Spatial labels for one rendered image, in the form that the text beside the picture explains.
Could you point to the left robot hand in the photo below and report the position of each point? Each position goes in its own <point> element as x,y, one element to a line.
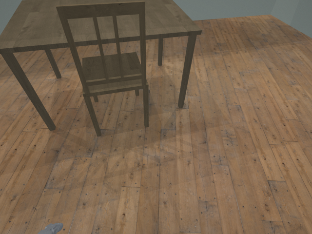
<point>52,228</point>

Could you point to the chair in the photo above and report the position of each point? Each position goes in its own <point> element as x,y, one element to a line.
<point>108,74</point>

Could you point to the table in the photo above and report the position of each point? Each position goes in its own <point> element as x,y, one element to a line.
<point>35,25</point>

